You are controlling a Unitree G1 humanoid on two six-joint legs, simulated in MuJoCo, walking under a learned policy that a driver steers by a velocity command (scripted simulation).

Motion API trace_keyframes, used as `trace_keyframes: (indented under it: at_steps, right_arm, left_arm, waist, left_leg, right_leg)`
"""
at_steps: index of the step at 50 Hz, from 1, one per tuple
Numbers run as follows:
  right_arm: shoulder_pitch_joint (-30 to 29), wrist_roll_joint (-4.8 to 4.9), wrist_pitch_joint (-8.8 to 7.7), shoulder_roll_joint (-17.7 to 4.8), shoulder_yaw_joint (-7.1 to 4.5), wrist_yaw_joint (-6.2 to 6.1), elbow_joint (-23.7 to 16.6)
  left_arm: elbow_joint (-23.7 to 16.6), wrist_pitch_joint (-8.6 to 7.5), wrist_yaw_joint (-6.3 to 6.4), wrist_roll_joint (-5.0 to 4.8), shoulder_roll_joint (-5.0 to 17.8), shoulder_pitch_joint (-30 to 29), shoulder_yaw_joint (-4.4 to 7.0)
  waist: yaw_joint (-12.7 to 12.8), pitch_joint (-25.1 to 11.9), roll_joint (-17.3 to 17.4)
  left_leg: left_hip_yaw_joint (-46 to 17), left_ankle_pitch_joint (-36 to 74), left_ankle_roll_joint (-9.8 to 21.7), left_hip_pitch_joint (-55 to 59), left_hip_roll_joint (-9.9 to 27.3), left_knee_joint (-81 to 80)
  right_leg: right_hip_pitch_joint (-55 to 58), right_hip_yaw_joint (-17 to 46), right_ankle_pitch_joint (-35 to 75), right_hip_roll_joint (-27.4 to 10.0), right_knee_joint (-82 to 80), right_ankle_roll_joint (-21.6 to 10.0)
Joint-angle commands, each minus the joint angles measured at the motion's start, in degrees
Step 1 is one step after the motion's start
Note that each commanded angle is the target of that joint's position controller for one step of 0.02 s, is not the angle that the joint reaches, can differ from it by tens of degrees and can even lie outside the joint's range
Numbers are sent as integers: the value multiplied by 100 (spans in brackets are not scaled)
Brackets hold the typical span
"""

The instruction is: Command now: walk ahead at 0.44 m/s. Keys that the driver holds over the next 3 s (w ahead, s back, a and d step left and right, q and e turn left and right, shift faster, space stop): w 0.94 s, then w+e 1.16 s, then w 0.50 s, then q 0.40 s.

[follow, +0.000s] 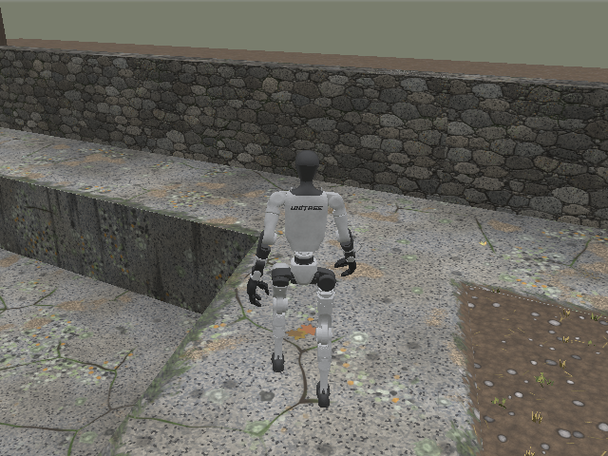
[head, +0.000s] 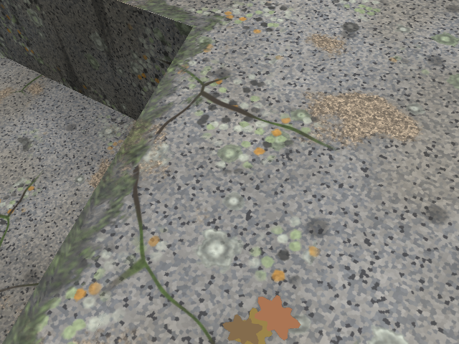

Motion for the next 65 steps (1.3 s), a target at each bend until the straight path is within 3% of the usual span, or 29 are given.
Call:
trace_keyframes:
  at_steps: [1, 5, 7, 8, 9, 10, 11, 12, 13, 14, 16, 22, 29, 33, 35, 36, 37, 38, 39, 40, 42, 47, 50, 56, 60, 62, 63, 64, 65]
  right_arm:
    - [-1192, -2, -72, 34, 112, 59, -708]
    - [-1163, 39, -64, -410, -6, 66, -815]
    - [-335, 27, -46, -689, -164, 26, -605]
    - [569, 43, -11, -871, -288, -18, -312]
    - [1558, -5, 29, -1169, -386, -82, -84]
    - [1977, -87, 30, -1569, -443, -36, 89]
    - [1751, -41, 9, -986, -284, -10, 83]
    - [1160, -34, -34, -788, -213, -17, 12]
    - [689, -66, -80, -671, -172, -9, -77]
    - [425, -126, -120, -541, -137, 15, -100]
    - [269, -186, -164, -384, -93, 33, -47]
    - [799, -120, -183, -739, -155, -140, 238]
    - [1603, -7, -42, -898, -174, -217, 555]
    - [1641, -4, 106, -1013, -228, -235, 612]
    - [1514, -49, 174, -897, -174, -236, 553]
    - [1600, -177, 169, -626, -47, -244, 383]
    - [2281, -133, 38, 94, 144, -186, 366]
    - [1937, 7, -85, -559, 11, -170, 425]
    - [1424, 144, -168, -845, -72, -151, 263]
    - [1166, 121, -190, -809, -63, -185, 216]
    - [1092, -11, -113, -682, -103, -208, 213]
    - [736, -96, 89, -414, -74, -224, 70]
    - [86, -140, 37, -337, -59, -207, -162]
    - [-976, -53, -107, -324, -8, -79, -483]
    - [-679, -31, -213, -652, -116, -24, -477]
    - [736, -88, -244, -1060, -327, -100, -117]
    - [1674, -138, -214, -1476, -424, -153, -19]
    - [1682, -179, -149, -1669, -449, -111, 51]
    - [1379, -135, -156, -977, -281, -99, -79]
  left_arm:
    - [-270, -64, 115, -12, 1104, 34, 199]
    - [-205, -78, 113, -107, 1180, 24, 277]
    - [-240, 9, 106, -55, 1259, -87, 324]
    - [-276, 69, 108, -15, 1196, -106, 301]
    - [-403, 87, 107, 80, 1025, -52, 220]
    - [-453, -15, 30, 34, 40, 803, -39]
    - [-433, -174, -9, -123, 622, 322, 87]
    - [-691, -270, -27, -295, 1011, -316, 213]
    - [-767, -314, 9, -283, 1025, -629, 210]
    - [-770, -299, 48, -191, 981, -735, 250]
    - [-725, -161, 61, -115, 763, -484, 257]
    - [-1168, -25, 79, 15, 682, -1514, 246]
    - [-1564, -127, -109, -83, 585, -2808, 144]
    - [-1685, -179, -220, -103, 837, -2722, 207]
    - [-1297, -192, -182, -90, 1236, -1365, 430]
    - [-1082, -173, -131, -24, 1688, -280, 561]
    - [-918, -130, -176, -8, 2033, -1, 633]
    - [-1001, -151, -197, -30, 1408, -100, 458]
    - [-1096, -175, -183, -20, 1190, -590, 381]
    - [-1193, -185, -181, 6, 1095, -1034, 343]
    - [-1223, -217, -195, 88, 857, -1399, 278]
    - [-996, -249, -130, 31, 1031, -1122, 335]
    - [-867, -175, -51, -20, 1058, -833, 338]
    - [-632, -56, 41, -116, 1162, -280, 389]
    - [-657, 54, 109, -122, 1275, -398, 477]
    - [-793, 85, 98, -56, 1038, -536, 393]
    - [-999, 92, 100, 98, 644, -473, 263]
    - [-1132, -22, 75, -119, 197, 297, 159]
    - [-1012, -48, 93, -248, 900, 25, 308]
  waist:
    - [72, 626, -737]
    - [-237, 560, -797]
    - [-731, -116, -898]
    - [-1150, -641, -835]
    - [-1475, -1314, -363]
    - [-942, -2358, 1422]
    - [-1128, -1991, 1044]
    - [-971, -921, 824]
    - [-771, -506, 242]
    - [-578, -240, 68]
    - [-258, -226, 283]
    - [-379, 247, 76]
    - [-836, 367, 65]
    - [-603, 207, 247]
    - [81, -632, 196]
    - [410, -1576, -455]
    - [12, -2137, -2021]
    - [224, -1904, -1315]
    - [145, -1135, -1021]
    - [-30, -740, -590]
    - [-327, -395, -555]
    - [-405, -55, -408]
    - [-252, 107, -404]
    - [32, 304, -490]
    - [-306, 105, -695]
    - [-969, -851, -556]
    - [-1216, -1813, 351]
    - [-719, -2260, 2135]
    - [-848, -1638, 1212]
  left_leg:
    - [254, 881, -89, 254, -223, -1272]
    - [-10, 1047, 237, 658, -263, -1900]
    - [137, 754, 489, 1730, -510, -1817]
    - [218, 712, 644, 2870, -607, -1861]
    - [-811, 372, 953, 4582, 289, -1687]
    - [-3861, -1374, 1979, 6172, 1816, -2546]
    - [-4664, -2076, 1842, 5708, 1743, -3424]
    - [-3780, -1823, 1572, 4803, 1594, -3551]
    - [-3043, -1083, 1441, 3908, 1395, -3672]
    - [-2449, -383, 1355, 3204, 1175, -3782]
    - [-1844, 1, 1311, 2521, 897, -4074]
    - [-1160, 307, 1399, 2256, 824, -4542]
    - [-687, 594, 1132, 3033, 855, -4229]
    - [-802, 1408, 944, 3768, 1172, -3582]
    - [-421, 2920, 694, 3495, 731, -1930]
    - [-117, 1674, 483, 2401, 360, -86]
    - [-148, -1902, 128, 101, -735, 1736]
    - [-938, -2295, 226, -529, -488, 2424]
    - [-866, -1772, 337, -864, -203, 2507]
    - [-688, -1228, 329, -675, 111, 2287]
    - [-687, -642, 263, -134, 441, 1737]
    - [-559, 83, -18, -363, 539, 682]
    - [-481, 949, -134, -409, 414, -465]
    - [-429, 1490, -167, 25, 35, -1912]
    - [-485, 861, 24, 830, -79, -2273]
    - [-535, 713, 365, 2968, 80, -2245]
    - [-1735, 507, 640, 4576, 1212, -2109]
    - [-4287, -784, 1427, 5810, 2198, -2994]
    - [-4071, -1505, 1229, 5273, 1963, -3257]
  right_leg:
    - [-813, 558, 2163, -1111, -834, -818]
    - [-162, 465, 3140, -1473, -511, -647]
    - [87, 256, 5062, -1436, 626, -479]
    - [-234, 104, 5388, -1206, 1712, -342]
    - [-1521, 40, 3878, -962, 3380, -209]
    - [-3430, 137, -666, 201, 5610, 118]
    - [-4031, 840, -1429, 109, 6372, -1]
    - [-4488, 687, -1002, -189, 6527, -110]
    - [-4250, 580, -444, -509, 6266, -152]
    - [-3995, 502, -108, -707, 5940, -125]
    - [-3399, 540, 155, -926, 5565, -83]
    - [-4110, 360, 1371, -1054, 3837, 273]
    - [-3844, 73, 2253, -657, 1952, 261]
    - [-3500, 34, 1388, -489, 1585, -45]
    - [-1612, -221, 1280, -200, 1416, -349]
    - [136, 910, 1378, -1208, 1604, -729]
    - [1862, 3649, 5, -2301, 834, -1577]
    - [1696, 4009, -619, -2222, 396, -1410]
    - [1022, 3168, -315, -2066, 325, -1185]
    - [275, 2513, 402, -1861, 204, -1100]
    - [-682, 1728, 1276, -1517, -110, -1024]
    - [-1026, 978, 2075, -1372, -598, -1172]
    - [-1019, 755, 2061, -1160, -653, -1063]
    - [-720, 868, 1759, -1204, -329, -945]
    - [-431, 1232, 2110, -1418, 309, -762]
    - [-1023, 933, 2597, -869, 1973, -485]
    - [-2111, 516, 840, -292, 3808, -258]
    - [-4075, 456, -1819, 332, 5385, -36]
    - [-4567, 889, -1609, -84, 6015, -44]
